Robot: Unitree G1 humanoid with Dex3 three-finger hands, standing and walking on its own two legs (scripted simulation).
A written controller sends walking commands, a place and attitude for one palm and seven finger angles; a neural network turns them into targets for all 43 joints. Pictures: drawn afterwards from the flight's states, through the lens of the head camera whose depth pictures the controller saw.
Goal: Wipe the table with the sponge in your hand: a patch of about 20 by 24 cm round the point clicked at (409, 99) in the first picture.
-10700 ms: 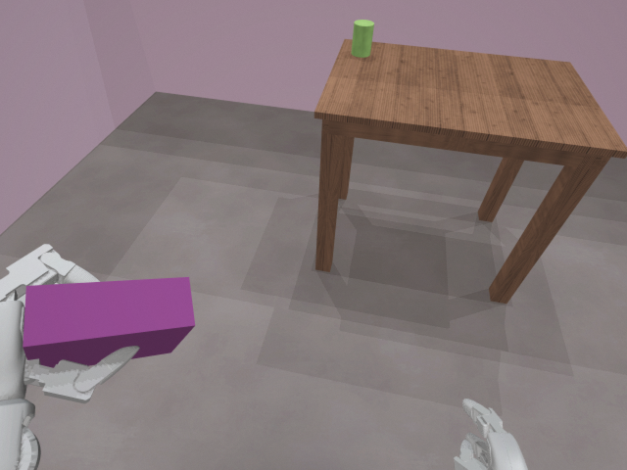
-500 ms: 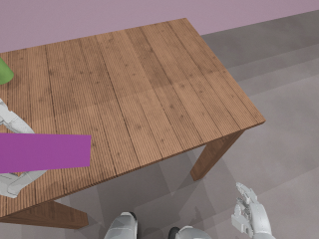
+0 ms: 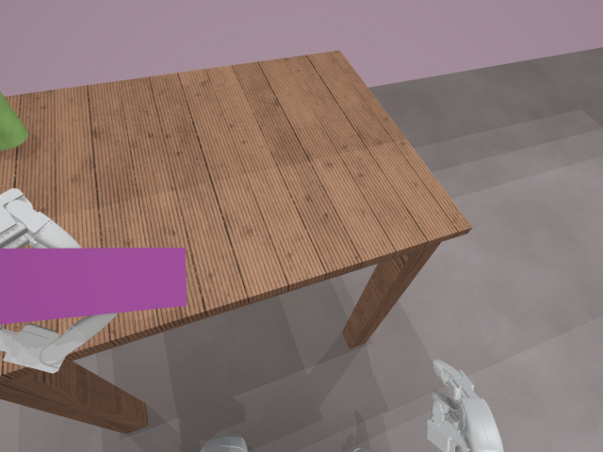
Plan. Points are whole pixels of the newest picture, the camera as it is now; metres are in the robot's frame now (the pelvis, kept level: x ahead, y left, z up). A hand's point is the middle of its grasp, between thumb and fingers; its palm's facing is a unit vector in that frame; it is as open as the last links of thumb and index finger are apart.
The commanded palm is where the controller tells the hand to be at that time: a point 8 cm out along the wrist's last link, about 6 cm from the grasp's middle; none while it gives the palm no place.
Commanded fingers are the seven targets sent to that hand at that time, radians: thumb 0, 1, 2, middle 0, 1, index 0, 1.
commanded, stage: come to a stop and stand still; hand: left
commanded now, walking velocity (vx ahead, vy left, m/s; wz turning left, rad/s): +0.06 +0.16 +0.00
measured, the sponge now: (118, 283) +0.23 +0.20 +0.16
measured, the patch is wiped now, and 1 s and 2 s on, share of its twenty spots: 0.00 0.00 0.00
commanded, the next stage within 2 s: look again from close up in 1.04 s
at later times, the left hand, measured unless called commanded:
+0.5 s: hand (72, 290) +0.22 +0.23 +0.17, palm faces +0.38 -0.81 -0.45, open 9.1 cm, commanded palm +0.16 +0.26 +0.18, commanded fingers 0.00 0.10 1.30 -1.20 -1.60 -1.20 -1.60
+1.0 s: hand (36, 289) +0.22 +0.26 +0.16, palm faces +0.40 -0.82 -0.41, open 9.1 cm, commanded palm +0.15 +0.28 +0.18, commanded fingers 0.00 0.10 1.30 -1.20 -1.60 -1.20 -1.60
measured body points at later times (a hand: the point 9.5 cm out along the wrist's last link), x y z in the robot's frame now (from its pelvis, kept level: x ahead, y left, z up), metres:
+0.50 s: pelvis +0.00 -0.02 +0.00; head +0.04 -0.01 +0.45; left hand +0.19 +0.27 +0.20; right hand +0.17 -0.26 -0.08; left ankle +0.00 +0.10 -0.73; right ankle +0.02 -0.15 -0.73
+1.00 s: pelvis -0.01 +0.00 +0.01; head +0.03 +0.03 +0.45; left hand +0.19 +0.30 +0.19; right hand +0.16 -0.23 -0.06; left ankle +0.00 +0.10 -0.73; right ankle +0.02 -0.15 -0.73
